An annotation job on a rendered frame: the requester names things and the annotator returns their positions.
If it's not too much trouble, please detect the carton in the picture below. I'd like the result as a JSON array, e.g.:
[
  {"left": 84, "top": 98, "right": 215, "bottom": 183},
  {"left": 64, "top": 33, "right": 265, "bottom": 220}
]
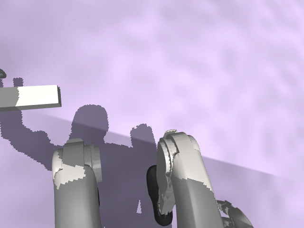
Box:
[{"left": 0, "top": 85, "right": 62, "bottom": 112}]

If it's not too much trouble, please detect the right robot hand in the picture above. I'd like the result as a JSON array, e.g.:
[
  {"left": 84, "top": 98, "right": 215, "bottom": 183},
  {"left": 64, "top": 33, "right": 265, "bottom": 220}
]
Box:
[{"left": 217, "top": 200, "right": 254, "bottom": 228}]

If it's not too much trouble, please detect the right robot foot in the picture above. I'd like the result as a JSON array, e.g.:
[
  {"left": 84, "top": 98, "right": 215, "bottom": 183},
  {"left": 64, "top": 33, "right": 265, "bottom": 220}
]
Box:
[{"left": 146, "top": 165, "right": 173, "bottom": 226}]

